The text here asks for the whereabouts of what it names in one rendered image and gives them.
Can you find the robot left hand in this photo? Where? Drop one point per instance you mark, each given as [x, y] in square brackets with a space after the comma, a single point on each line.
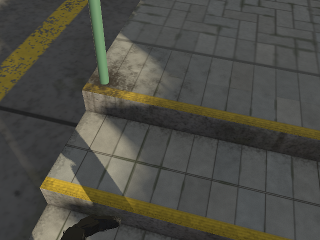
[90, 225]

